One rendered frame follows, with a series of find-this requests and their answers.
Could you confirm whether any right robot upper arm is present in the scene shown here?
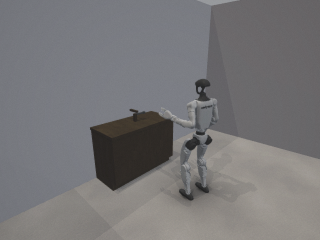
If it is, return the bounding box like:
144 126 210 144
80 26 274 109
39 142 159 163
210 98 219 122

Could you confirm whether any robot left forearm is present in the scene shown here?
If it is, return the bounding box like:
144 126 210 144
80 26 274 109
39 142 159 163
170 115 193 128

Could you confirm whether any robot right forearm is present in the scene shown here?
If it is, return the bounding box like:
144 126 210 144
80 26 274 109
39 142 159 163
205 121 217 130

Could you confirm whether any left robot upper arm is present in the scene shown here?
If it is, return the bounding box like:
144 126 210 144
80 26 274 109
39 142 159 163
186 100 197 129

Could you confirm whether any robot left foot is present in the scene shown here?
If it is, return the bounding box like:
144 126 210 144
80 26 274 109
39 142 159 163
179 189 194 201

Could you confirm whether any counter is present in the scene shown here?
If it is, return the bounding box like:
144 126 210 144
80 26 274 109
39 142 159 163
90 109 174 191

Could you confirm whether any robot right thigh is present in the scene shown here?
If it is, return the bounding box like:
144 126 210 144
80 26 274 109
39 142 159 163
197 135 212 167

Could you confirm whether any left robot hand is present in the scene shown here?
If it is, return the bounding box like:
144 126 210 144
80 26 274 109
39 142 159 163
158 108 172 120

